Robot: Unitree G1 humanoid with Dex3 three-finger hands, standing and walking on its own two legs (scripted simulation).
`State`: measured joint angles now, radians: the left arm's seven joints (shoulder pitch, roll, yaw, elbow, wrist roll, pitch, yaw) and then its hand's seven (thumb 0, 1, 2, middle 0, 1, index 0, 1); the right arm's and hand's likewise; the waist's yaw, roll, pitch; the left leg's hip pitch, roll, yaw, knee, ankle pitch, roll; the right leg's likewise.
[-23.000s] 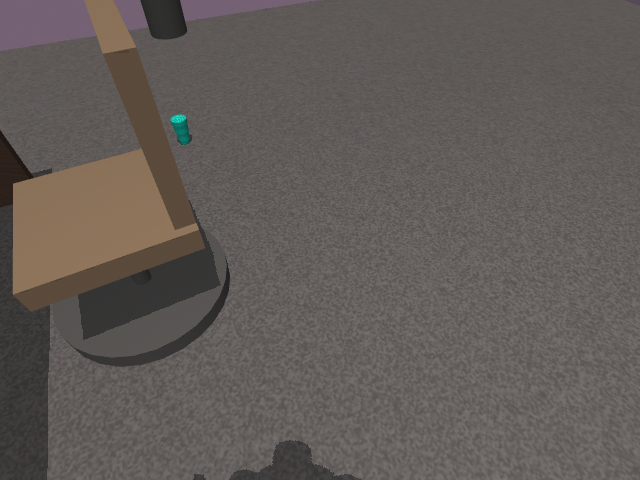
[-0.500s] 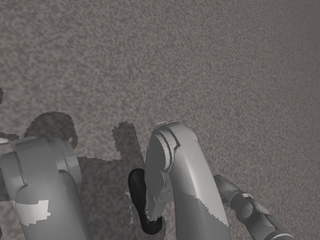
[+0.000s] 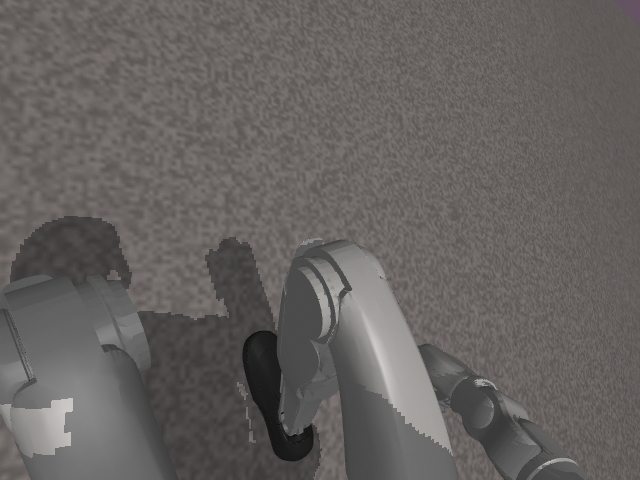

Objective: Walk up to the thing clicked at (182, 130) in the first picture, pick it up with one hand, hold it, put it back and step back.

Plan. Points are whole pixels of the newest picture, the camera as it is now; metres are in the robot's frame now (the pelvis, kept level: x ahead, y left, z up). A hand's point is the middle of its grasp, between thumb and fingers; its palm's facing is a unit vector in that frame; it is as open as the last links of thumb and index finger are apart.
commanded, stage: close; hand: left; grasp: from the side
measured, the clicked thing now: out of the picture +0.43 +0.33 -0.20
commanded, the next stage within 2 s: settle in 0.34 s
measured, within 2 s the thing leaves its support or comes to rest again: leaves its support in 0.82 s
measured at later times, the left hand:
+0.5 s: hand out of the picture +0.42 +0.34 -0.17, palm faces +0.48 -0.87 -0.01, open 10.6 cm
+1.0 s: hand out of the picture +0.40 +0.35 -0.12, palm faces +0.46 -0.89 -0.02, open 10.9 cm
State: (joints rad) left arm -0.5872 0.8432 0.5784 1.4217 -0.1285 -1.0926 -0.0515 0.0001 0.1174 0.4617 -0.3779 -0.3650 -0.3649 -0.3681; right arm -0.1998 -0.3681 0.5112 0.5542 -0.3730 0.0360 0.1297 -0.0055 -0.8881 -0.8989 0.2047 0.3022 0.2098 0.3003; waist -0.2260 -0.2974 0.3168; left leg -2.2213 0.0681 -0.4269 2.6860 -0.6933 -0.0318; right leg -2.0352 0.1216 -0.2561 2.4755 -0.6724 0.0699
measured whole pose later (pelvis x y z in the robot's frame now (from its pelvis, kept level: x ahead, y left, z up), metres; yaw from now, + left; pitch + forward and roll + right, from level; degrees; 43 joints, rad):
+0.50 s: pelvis +0.00 +0.00 +0.00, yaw -1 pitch +11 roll -17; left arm -0.64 0.89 0.57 1.44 -0.14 -1.07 -0.03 0.00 -0.25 0.81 -0.66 -0.90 -0.61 -0.94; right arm -0.19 -0.37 0.53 0.54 -0.37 0.05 0.12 -0.01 -0.89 -0.90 0.20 0.30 0.21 0.30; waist -0.23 -0.30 0.32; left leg -2.23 0.07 -0.43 2.68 -0.71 -0.03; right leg -2.04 0.13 -0.26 2.46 -0.68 0.07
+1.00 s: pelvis +0.01 +0.00 +0.02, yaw +1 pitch +15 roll -16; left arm -0.53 0.75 0.55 1.05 -0.11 -0.85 -0.05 -0.05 -0.50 1.00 -0.74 -1.08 -0.67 -1.12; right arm -0.11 -0.32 0.39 0.58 -0.30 0.08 0.12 -0.01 -0.92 -0.91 0.20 0.30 0.21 0.30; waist -0.17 -0.24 0.23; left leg -2.23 0.07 -0.38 2.61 -0.70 -0.03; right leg -2.04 0.09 -0.24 2.42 -0.70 0.05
